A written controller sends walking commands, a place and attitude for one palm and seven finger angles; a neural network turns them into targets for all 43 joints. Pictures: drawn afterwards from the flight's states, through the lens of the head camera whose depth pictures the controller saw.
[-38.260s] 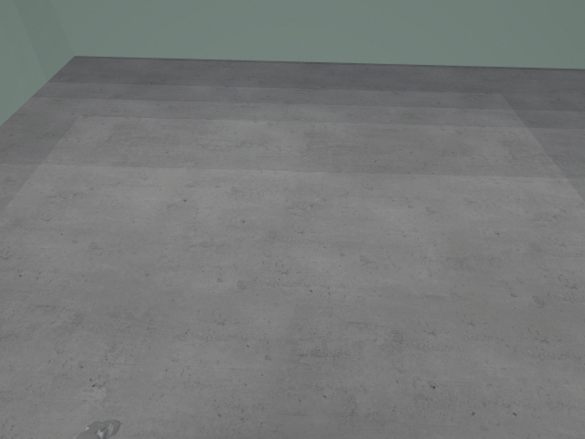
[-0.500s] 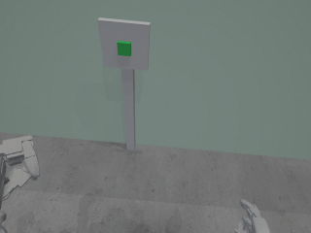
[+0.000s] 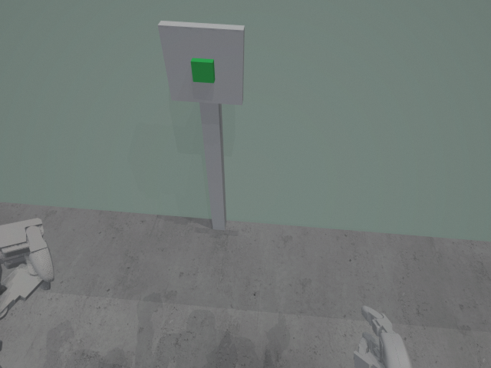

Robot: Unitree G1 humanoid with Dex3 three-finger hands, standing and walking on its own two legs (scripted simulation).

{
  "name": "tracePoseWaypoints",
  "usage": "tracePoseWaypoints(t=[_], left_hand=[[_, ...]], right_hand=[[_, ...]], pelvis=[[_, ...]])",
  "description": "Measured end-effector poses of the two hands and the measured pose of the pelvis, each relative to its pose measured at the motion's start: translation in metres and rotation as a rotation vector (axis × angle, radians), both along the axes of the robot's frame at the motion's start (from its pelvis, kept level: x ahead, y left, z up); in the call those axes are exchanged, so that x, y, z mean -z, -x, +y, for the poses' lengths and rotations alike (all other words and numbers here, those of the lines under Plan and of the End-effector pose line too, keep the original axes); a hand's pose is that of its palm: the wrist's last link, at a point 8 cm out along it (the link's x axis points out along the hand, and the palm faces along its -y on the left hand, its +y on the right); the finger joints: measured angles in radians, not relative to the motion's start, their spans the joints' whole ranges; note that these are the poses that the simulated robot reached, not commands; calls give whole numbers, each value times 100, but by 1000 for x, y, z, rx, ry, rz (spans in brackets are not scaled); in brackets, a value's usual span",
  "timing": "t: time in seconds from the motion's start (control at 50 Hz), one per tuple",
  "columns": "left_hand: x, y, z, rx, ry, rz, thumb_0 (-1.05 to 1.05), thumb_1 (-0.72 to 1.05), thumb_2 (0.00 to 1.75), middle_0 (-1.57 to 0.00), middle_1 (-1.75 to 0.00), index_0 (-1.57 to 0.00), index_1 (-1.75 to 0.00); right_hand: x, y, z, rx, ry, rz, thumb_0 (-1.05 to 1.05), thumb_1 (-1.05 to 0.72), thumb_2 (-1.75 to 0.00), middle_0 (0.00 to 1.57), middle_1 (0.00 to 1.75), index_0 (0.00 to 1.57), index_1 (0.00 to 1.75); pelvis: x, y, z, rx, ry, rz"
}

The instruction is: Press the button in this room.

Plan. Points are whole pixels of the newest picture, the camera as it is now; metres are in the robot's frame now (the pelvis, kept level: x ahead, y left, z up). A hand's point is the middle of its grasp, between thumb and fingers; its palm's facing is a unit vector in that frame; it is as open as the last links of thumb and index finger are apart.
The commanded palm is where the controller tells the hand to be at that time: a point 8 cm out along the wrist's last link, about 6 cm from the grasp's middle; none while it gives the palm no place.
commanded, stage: stop stepping back and stand still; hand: left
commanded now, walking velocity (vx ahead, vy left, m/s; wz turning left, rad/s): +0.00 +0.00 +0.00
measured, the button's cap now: (203, 70) +0.81 +0.17 +0.08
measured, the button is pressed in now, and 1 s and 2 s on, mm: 0 0 0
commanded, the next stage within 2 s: let the arm hang, fingers relaxed in 0.12 s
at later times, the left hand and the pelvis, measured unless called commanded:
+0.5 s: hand out of the picture +0.06 +0.19 -0.16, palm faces -0.04 -0.97 -0.23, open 3.2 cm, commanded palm none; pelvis -0.03 +0.00 -0.01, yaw +1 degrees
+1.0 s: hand out of the picture -0.01 +0.19 -0.17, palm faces +0.03 -0.97 -0.24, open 7.0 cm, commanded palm none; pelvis -0.02 +0.00 +0.00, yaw +1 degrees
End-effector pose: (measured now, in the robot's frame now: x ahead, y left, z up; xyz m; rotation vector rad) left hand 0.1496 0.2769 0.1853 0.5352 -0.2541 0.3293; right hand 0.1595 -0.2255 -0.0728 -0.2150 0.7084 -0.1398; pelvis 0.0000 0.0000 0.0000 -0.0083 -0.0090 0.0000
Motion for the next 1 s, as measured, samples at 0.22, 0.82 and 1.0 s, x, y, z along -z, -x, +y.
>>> tracePoseWaypoints(t=[0.22, 0.82, 1.0], left_hand=[[15, 5, 1, 4, 48, 62, 2, 89, 90, -131, -150, -131, -150], [319, 203, -28, -358, 514, 1601, 1, 90, 90, -50, -64, -50, -65], [322, 167, -40, -308, 529, 1537, 1, 90, 90, -27, -38, -27, -38]], right_hand=[[-7, 5, -5, 17, 22, -10, 1, -91, -90, 20, 30, 20, 30], [73, 207, -5, 106, -83, 742, 0, -91, -90, 20, 30, 20, 30], [76, 190, 7, 106, -111, 701, 0, -91, -90, 20, 30, 20, 30]], pelvis=[[-1, 5, 3, 4, 3, 3], [0, 23, -4, -19, 0, -12], [-1, 17, -4, -13, -7, -18]])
